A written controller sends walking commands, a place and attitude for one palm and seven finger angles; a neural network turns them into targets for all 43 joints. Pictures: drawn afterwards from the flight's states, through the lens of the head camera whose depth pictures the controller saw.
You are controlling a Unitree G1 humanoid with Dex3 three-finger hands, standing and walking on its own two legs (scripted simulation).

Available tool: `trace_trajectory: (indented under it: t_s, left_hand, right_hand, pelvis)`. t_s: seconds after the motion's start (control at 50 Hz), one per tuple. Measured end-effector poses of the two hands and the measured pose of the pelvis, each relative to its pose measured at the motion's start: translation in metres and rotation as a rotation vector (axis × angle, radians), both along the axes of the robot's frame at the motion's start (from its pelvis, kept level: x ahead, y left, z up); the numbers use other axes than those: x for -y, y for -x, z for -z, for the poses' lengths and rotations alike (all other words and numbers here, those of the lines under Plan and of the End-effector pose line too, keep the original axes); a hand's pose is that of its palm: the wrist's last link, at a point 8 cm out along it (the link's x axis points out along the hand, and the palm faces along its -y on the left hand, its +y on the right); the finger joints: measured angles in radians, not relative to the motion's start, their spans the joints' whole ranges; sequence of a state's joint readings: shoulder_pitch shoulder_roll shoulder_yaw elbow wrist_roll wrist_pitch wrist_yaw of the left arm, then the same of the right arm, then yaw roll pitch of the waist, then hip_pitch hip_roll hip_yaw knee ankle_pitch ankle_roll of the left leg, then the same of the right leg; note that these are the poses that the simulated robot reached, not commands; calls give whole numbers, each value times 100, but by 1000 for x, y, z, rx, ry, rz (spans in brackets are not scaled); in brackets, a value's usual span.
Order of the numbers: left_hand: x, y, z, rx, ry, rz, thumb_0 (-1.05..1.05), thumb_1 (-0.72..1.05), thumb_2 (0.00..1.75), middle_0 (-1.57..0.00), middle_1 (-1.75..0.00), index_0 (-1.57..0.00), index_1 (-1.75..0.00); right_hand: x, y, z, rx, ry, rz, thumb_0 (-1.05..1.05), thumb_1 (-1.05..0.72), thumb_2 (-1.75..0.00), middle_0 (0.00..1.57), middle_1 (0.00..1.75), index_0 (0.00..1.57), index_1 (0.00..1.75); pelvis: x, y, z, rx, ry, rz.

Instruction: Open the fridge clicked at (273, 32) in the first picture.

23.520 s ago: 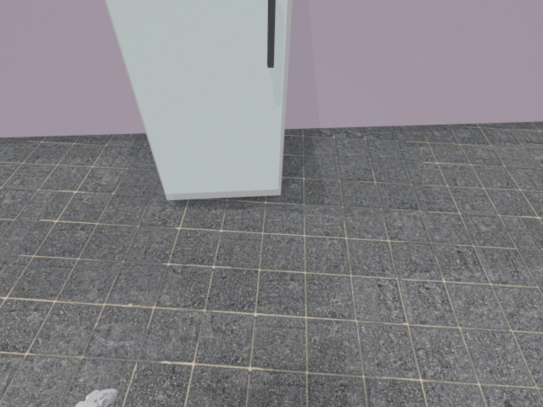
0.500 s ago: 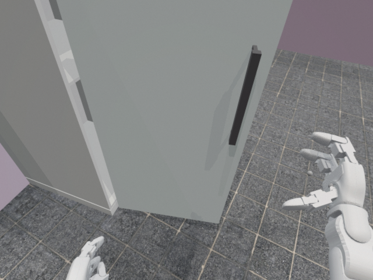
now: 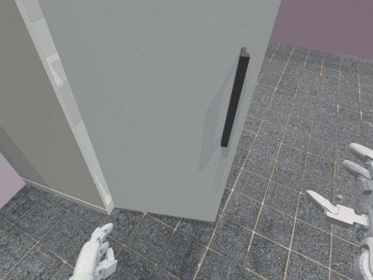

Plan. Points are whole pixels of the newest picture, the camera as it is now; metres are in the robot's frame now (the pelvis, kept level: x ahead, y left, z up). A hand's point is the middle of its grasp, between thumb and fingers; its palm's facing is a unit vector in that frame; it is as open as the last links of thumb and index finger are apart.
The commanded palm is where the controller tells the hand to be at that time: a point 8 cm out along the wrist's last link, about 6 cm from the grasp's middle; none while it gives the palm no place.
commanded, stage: draw the hand back to the body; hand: right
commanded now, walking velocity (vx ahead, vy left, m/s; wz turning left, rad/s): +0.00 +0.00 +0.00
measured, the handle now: (232, 103) +0.54 -0.13 +0.11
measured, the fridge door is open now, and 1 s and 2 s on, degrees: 78 78 78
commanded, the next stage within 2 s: step back with the hand held close in 0.64 s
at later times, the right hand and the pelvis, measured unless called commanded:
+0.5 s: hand (362, 213) +0.19 -0.27 +0.15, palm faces +0.53 +0.78 -0.34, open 7.6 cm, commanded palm +0.14 -0.30 +0.17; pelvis +0.00 +0.01 +0.00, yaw +0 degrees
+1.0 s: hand (351, 218) +0.19 -0.26 +0.14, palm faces +0.37 +0.81 -0.46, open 7.5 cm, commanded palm +0.12 -0.31 +0.17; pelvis -0.02 -0.01 -0.01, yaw +0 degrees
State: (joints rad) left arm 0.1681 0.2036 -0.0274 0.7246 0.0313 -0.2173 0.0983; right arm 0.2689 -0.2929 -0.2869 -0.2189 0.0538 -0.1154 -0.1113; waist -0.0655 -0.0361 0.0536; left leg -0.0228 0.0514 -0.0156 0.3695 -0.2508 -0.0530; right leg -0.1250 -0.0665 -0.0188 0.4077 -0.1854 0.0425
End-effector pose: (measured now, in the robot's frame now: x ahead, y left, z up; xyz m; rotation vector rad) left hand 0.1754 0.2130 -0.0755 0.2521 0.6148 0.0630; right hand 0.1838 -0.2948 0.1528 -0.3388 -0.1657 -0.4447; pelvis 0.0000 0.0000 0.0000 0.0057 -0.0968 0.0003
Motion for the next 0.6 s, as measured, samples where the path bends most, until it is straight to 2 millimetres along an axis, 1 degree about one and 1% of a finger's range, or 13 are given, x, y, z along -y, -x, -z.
trace_trajectory:
  t_s: [0.14, 0.28, 0.36, 0.44, 0.52, 0.6]
  left_hand:
    - [4, -1, 1, -13, 17, -8, 1, 90, 90, -20, -30, -21, -30]
    - [-1, -4, 2, -22, 6, -5, 1, 90, 90, -20, -30, -20, -30]
    - [-4, -7, 2, -16, 1, -1, 1, 90, 90, -20, -30, -20, -30]
    - [-7, -8, 1, -13, -5, 1, 1, 90, 90, -20, -30, -20, -30]
    - [-11, -8, -1, -3, -9, -4, 1, 90, 90, -20, -30, -20, -30]
    - [-13, -7, -3, 11, -9, -12, 1, 90, 90, -20, -30, -20, -30]
  right_hand:
    - [5, 12, -5, -25, 44, 7, 0, -36, -65, 23, 61, 22, 61]
    - [16, 32, -17, -14, 94, 72, 1, -61, -77, 22, 46, 21, 47]
    - [18, 40, -20, -5, 99, 102, 1, -74, -83, 21, 39, 21, 39]
    - [16, 40, -15, -7, 72, 111, 1, -82, -87, 21, 35, 21, 35]
    - [10, 36, -10, -14, 53, 99, 2, -86, -89, 21, 32, 20, 32]
    - [4, 35, -12, -8, 61, 76, 2, -87, -90, 21, 31, 20, 31]
  pelvis:
    - [2, -6, -1, -2, 1, -8]
    - [0, -7, -1, 1, -3, -3]
    - [-1, -6, -1, 3, -3, 3]
    - [-4, -4, -1, 6, -3, 8]
    - [-6, -4, -1, 8, -3, 7]
    - [-8, -4, -1, 11, -4, 5]
